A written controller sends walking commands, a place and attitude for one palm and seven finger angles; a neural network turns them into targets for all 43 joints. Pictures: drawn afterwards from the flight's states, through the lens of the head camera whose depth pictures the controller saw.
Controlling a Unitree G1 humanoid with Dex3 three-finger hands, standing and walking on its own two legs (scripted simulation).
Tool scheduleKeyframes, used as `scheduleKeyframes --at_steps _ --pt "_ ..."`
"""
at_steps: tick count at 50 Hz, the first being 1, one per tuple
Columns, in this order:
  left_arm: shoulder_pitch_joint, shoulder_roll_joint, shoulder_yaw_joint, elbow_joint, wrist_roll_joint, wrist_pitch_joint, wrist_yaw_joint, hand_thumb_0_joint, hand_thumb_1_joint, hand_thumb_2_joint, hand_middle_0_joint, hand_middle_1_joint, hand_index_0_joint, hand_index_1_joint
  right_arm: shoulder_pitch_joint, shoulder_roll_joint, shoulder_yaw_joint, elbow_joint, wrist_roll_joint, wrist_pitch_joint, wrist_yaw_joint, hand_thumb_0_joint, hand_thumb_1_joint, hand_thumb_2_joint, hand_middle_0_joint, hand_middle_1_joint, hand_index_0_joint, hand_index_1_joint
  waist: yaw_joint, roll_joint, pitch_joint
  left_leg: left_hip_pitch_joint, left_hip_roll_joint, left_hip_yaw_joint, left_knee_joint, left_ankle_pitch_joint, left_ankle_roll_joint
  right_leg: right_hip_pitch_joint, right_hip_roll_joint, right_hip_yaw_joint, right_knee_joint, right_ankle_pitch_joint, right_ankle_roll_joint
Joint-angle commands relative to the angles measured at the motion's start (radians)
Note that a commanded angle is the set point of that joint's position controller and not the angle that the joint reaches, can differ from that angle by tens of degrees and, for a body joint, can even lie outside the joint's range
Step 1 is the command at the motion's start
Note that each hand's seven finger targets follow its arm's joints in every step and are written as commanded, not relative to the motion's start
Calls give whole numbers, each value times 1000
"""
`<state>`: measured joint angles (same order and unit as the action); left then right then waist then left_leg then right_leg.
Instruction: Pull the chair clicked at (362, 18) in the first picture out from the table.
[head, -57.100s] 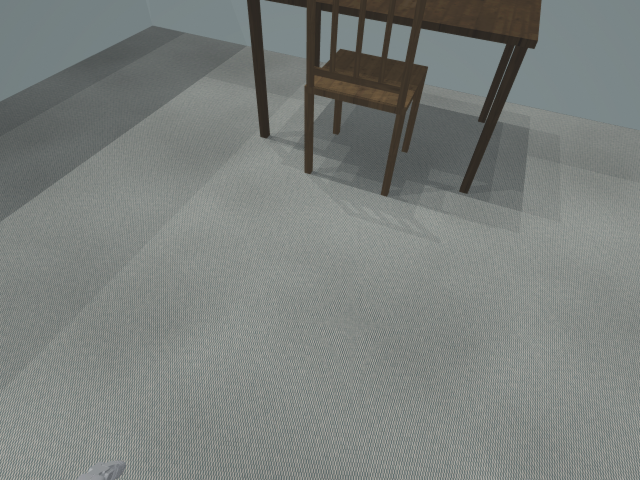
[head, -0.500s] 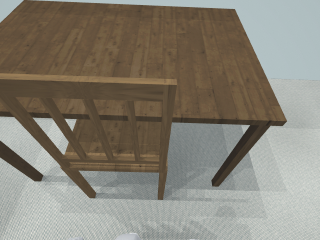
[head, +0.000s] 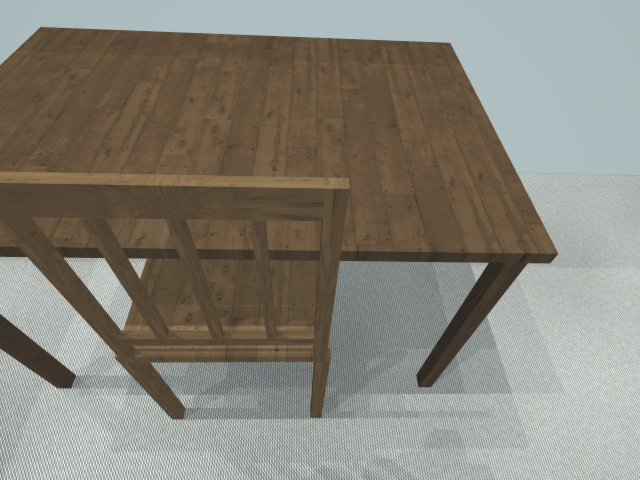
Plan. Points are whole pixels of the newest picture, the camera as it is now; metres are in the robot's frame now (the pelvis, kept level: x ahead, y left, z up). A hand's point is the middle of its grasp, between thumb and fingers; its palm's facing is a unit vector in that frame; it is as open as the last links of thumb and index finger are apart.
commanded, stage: come to a stop and stand still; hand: left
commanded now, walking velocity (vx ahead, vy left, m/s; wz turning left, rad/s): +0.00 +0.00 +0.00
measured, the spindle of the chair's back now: (200, 287) +0.39 +0.20 -0.05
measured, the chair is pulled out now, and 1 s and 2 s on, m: -0.10 -0.10 -0.10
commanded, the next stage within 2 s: look again from close up in 0.48 s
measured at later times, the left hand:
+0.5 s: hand out of the picture +0.01 +0.20 -0.18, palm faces +0.03 -0.98 -0.18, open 7.4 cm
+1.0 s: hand out of the picture -0.02 +0.18 -0.17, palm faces +0.02 -0.99 -0.15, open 7.4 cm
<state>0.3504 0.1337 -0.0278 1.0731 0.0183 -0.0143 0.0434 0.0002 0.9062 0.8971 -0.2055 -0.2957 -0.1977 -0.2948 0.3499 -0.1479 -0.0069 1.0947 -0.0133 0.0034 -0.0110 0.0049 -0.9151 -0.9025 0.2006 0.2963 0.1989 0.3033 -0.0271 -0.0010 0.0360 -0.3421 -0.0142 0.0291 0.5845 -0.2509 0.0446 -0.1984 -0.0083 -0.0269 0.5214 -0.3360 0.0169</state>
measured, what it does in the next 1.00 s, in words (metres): stands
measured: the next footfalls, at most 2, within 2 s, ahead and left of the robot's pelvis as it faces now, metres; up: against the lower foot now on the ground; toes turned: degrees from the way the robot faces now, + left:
none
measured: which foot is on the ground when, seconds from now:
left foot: down 0.00-1.00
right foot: down 0.00-1.00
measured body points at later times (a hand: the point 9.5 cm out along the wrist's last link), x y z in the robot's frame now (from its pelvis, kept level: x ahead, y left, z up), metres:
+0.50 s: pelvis +0.01 +0.02 +0.01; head +0.01 +0.05 +0.46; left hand +0.01 +0.25 -0.16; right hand +0.07 -0.21 -0.14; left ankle +0.03 +0.08 -0.73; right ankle -0.04 -0.13 -0.73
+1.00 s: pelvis +0.01 +0.02 +0.01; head +0.02 +0.05 +0.46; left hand -0.02 +0.24 -0.16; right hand +0.02 -0.21 -0.14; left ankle +0.03 +0.08 -0.73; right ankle -0.04 -0.13 -0.73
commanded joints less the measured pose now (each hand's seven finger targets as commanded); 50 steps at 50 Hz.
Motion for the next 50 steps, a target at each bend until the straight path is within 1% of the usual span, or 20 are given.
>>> scheduleKeyframes --at_steps 1,2,4,5,10,13,16,19,21,23,25,26,29,31,32,34,36,38,41,50 --pt "53 106 27 -23 -6 -33 17 0 900 900 -200 -300 -200 -300 16 -89 0 -62 3 -49 -11 0 -900 -900 200 300 200 300 24 43 -43 61 110 -165 -90 306 19 12 -74 59 -54 210 -66" --pt "69 96 26 -12 -8 -32 18 0 900 900 -200 -300 -200 -300 15 -93 -1 -62 4 -50 -14 0 -900 -900 200 300 200 300 28 20 -53 72 112 -165 -88 337 23 25 -75 57 -54 219 -64" --pt "70 87 27 -7 -8 -27 19 0 900 900 -200 -300 -200 -300 15 -95 -3 -57 5 -50 -18 0 -900 -900 200 300 200 300 26 41 -42 79 111 -166 -101 350 22 28 -75 52 -57 202 -62" --pt "72 91 26 -12 -7 -26 17 0 900 900 -200 -300 -200 -300 4 -100 -2 -55 3 -51 -18 0 -900 -900 200 300 200 300 34 43 -35 83 112 -174 -103 378 26 27 -72 55 -60 221 -60" --pt "58 92 28 -30 -4 -17 14 0 900 900 -200 -300 -200 -300 -26 -100 -7 -51 5 -45 -17 0 -900 -900 200 300 200 300 31 -5 14 92 101 -176 -150 267 24 4 -78 54 -90 174 -53" --pt "54 96 31 -40 -1 -11 14 0 900 900 -200 -300 -200 -300 -41 -112 -9 -56 5 -43 -15 0 -900 -900 200 300 200 300 30 11 24 95 105 -189 -195 210 23 3 -77 47 -101 124 -45" --pt "60 107 33 -50 1 -10 11 0 900 900 -200 -300 -200 -300 -59 -121 -11 -63 6 -45 -12 0 -900 -900 200 300 200 300 35 31 17 110 106 -194 -220 187 23 8 -81 46 -118 121 -40" --pt "61 119 33 -57 2 -12 10 0 900 900 -200 -300 -200 -300 -69 -127 -9 -66 8 -47 -11 0 -900 -900 200 300 200 300 33 19 -14 149 104 -185 -224 218 17 20 -89 46 -128 145 -35" --pt "57 125 35 -63 2 -10 7 0 900 900 -200 -300 -200 -300 -78 -134 -10 -68 8 -47 -10 0 -900 -900 200 300 200 300 34 23 -4 146 105 -186 -233 201 17 17 -89 45 -138 136 -33" --pt "61 125 34 -63 4 -10 7 0 900 900 -200 -300 -200 -300 -87 -133 -10 -69 9 -45 -9 0 -900 -900 200 300 200 300 34 5 10 147 104 -187 -245 171 14 7 -94 45 -149 131 -30" --pt "63 134 32 -66 4 -10 4 0 900 900 -200 -300 -200 -300 -91 -135 -10 -67 10 -45 -6 0 -900 -900 200 300 200 300 36 20 19 142 103 -186 -261 125 15 3 -92 47 -159 115 -29" --pt "62 134 32 -65 4 -9 4 0 900 900 -200 -300 -200 -300 -95 -138 -10 -67 9 -43 -5 0 -900 -900 200 300 200 300 35 3 29 134 102 -189 -267 94 13 -2 -94 46 -160 107 -28" --pt "72 135 32 -63 5 -11 4 0 900 900 -200 -300 -200 -300 -95 -138 -9 -59 10 -44 -3 0 -900 -900 200 300 200 300 34 7 12 144 102 -188 -277 86 10 3 -98 48 -163 111 -27" --pt "76 137 30 -62 5 -11 2 0 900 900 -200 -300 -200 -300 -100 -139 -10 -54 10 -45 -2 0 -900 -900 200 300 200 300 37 6 24 136 100 -187 -281 61 11 -2 -98 50 -170 101 -27" --pt "79 140 30 -61 5 -12 2 0 900 900 -200 -300 -200 -300 -96 -139 -8 -53 11 -45 -2 0 -900 -900 200 300 200 300 36 10 13 140 100 -187 -282 65 10 3 -98 51 -169 106 -28" --pt "86 136 29 -54 5 -15 3 0 900 900 -200 -300 -200 -300 -93 -135 -7 -44 12 -47 -2 0 -900 -900 200 300 200 300 36 -14 13 145 98 -181 -274 91 12 4 -103 54 -172 124 -27" --pt "88 138 28 -54 3 -15 2 0 900 900 -200 -300 -200 -300 -91 -135 -7 -35 13 -49 -2 0 -900 -900 200 300 200 300 36 0 11 149 99 -178 -272 102 13 5 -103 55 -176 120 -29" --pt "94 137 27 -47 2 -17 3 0 900 900 -200 -300 -200 -300 -83 -130 -5 -27 13 -50 -3 0 -900 -900 200 300 200 300 34 -8 -5 168 99 -174 -267 125 12 8 -105 56 -174 130 -29" --pt "97 133 24 -42 1 -16 3 0 900 900 -200 -300 -200 -300 -85 -128 -4 -17 14 -51 -3 0 -900 -900 200 300 200 300 37 0 20 151 100 -174 -271 115 13 1 -104 57 -180 125 -29" --pt "109 124 20 -36 -2 -17 2 0 900 900 -200 -300 -200 -300 -59 -111 -2 10 16 -54 -5 0 -900 -900 200 300 200 300 39 -8 12 152 101 -169 -266 124 17 5 -102 59 -185 126 -32"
